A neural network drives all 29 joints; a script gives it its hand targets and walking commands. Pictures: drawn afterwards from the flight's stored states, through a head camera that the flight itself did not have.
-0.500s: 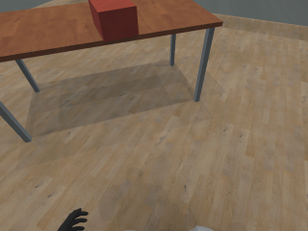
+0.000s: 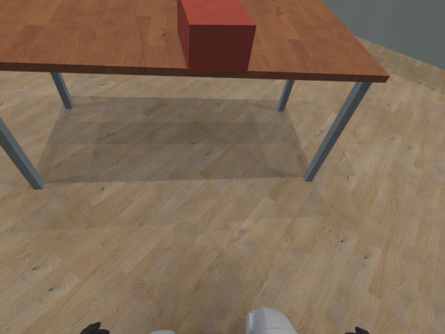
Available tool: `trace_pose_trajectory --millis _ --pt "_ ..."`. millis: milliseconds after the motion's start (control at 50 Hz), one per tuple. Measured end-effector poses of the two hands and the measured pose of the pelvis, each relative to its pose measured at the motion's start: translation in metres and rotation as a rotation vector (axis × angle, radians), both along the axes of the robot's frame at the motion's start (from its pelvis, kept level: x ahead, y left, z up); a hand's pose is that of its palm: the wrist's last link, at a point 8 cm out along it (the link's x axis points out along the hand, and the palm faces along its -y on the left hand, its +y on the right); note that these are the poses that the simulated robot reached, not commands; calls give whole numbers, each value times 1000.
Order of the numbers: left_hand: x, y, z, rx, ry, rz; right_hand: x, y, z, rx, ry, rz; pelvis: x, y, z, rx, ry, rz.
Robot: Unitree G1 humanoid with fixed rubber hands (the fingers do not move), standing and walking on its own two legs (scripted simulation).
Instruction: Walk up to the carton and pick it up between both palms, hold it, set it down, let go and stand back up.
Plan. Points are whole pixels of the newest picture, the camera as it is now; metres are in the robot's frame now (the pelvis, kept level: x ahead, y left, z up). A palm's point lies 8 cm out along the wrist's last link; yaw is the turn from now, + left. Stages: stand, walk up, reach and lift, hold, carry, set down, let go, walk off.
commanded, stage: walk up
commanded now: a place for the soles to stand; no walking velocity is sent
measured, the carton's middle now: (211, 28) +1.04 +0.06 +0.05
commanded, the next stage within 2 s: none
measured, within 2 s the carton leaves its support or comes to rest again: neither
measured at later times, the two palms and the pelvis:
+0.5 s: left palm (89, 320) +0.17 +0.25 -0.14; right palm (336, 226) +0.37 -0.27 -0.09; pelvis +0.19 -0.04 -0.03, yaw +9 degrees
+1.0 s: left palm (153, 203) +0.41 +0.17 -0.11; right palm (353, 194) +0.49 -0.37 -0.12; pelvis +0.37 -0.11 -0.02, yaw +10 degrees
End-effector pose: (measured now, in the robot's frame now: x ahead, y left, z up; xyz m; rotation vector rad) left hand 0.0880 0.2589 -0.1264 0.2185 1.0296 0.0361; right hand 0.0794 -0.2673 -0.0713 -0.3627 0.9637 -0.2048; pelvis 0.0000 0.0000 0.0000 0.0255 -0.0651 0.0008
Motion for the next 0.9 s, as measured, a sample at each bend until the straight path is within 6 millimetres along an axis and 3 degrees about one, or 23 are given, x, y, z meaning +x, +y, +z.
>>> trace_pose_trajectory --millis 120,200,240,300,440,480,520,580,700,800,860,900 --pt "89 -41 18 -17 -118 -58 4 -34 -15 26 85 -73 50 -26 -2 -6 17 5" --pt "123 -51 19 36 -188 -24 31 -54 -41 58 137 -59 86 -46 -17 -48 10 40" --pt "123 -47 19 64 -180 31 56 -55 -48 66 158 -13 100 -50 -19 -58 5 64" --pt "109 -35 19 106 -121 118 109 -51 -47 79 128 61 122 -51 -16 -70 -7 99" --pt "72 -9 4 134 69 264 254 -10 -19 107 -98 230 170 -42 -15 -68 -16 162" --pt "75 -5 -9 123 111 273 281 -4 -17 89 -153 249 185 -38 -23 -36 -19 163" --pt "87 -7 -17 101 152 269 293 -5 -17 60 -162 240 199 -37 -26 -19 -16 154" --pt "125 -15 -19 80 154 224 295 -16 -15 24 -120 199 220 -43 -21 -1 -16 141" --pt "231 -47 1 33 16 120 285 -53 -10 -1 -2 105 260 -62 -6 9 -6 111" --pt "310 -80 18 16 -89 66 293 -90 -23 12 68 47 299 -84 -6 7 10 97" --pt "338 -93 19 50 -140 74 313 -109 -43 34 102 44 326 -101 -18 -34 0 105" --pt "343 -95 17 76 -143 107 333 -113 -53 55 120 58 341 -109 -23 -41 -4 122"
